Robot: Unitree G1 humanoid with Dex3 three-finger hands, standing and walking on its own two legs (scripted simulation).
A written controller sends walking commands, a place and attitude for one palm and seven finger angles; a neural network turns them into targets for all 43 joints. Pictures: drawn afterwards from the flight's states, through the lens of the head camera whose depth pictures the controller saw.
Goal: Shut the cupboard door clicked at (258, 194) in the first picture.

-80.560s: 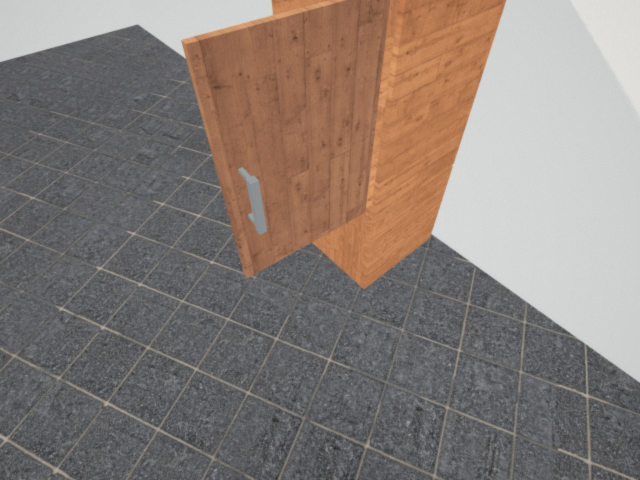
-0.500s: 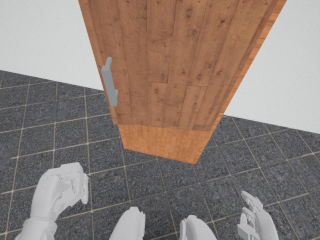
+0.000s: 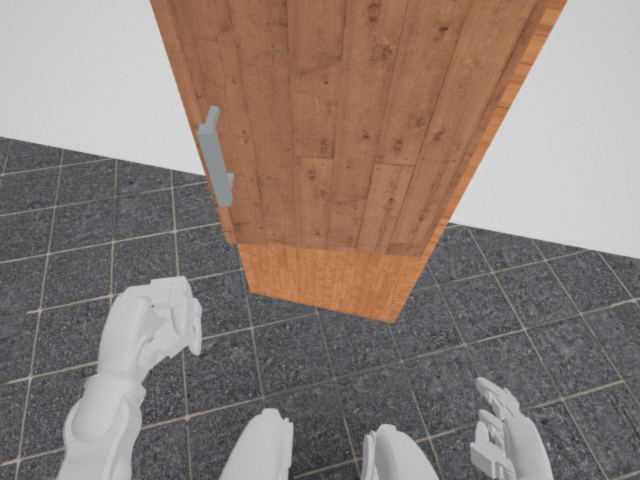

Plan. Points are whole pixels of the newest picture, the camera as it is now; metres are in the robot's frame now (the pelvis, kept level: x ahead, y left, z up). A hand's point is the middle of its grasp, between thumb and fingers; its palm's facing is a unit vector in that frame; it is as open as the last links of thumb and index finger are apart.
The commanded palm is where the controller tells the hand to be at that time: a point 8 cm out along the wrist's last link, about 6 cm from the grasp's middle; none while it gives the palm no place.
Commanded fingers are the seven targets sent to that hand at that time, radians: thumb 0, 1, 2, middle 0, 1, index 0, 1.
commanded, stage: bring the fist close to the handle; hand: left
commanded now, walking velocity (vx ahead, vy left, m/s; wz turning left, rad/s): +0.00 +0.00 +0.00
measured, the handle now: (219, 159) +0.53 +0.18 +0.05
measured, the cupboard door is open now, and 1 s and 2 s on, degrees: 8 8 0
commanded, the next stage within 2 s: push the door shut along its arc in 1.10 s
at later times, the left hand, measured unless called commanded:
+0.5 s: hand (217, 246) +0.38 +0.16 +0.05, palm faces +0.00 -1.00 -0.01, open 3.1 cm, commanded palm +0.36 +0.21 +0.05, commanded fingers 0.00 0.90 0.90 -1.30 -1.50 -1.30 -1.50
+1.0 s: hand (229, 218) +0.42 +0.15 +0.05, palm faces +0.00 -1.00 -0.03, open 3.1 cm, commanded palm +0.40 +0.20 +0.05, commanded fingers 0.00 0.90 0.90 -1.30 -1.50 -1.30 -1.50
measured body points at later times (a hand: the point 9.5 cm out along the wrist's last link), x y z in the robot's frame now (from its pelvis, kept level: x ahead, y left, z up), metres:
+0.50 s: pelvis +0.00 +0.00 +0.01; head +0.10 +0.01 +0.45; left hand +0.37 +0.21 +0.06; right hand +0.13 -0.26 -0.09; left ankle +0.04 +0.09 -0.61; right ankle +0.02 -0.10 -0.61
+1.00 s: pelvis +0.00 +0.00 +0.02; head +0.11 +0.00 +0.46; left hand +0.42 +0.20 +0.06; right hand +0.06 -0.27 -0.10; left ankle +0.04 +0.09 -0.61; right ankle +0.02 -0.10 -0.61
